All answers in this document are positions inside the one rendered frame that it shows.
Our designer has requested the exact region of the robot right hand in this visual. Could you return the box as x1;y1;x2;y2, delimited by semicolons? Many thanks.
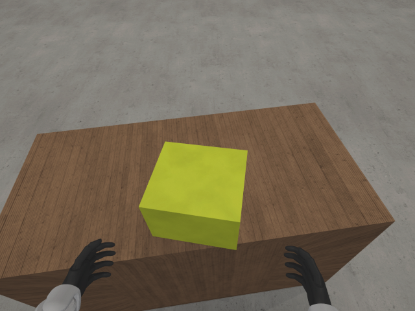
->
284;246;331;306

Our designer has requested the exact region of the robot left hand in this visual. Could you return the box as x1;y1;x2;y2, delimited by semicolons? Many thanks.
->
62;239;115;296

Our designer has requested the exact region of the carton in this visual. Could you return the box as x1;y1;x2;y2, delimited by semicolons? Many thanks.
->
139;141;248;250

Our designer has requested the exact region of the pedestal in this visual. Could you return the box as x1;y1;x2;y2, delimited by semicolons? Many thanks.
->
0;102;395;311

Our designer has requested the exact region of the robot left forearm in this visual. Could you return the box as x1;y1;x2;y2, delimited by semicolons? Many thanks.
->
35;284;81;311

